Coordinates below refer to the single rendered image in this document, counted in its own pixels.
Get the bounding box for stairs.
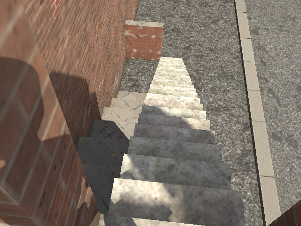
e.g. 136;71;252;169
107;56;246;226

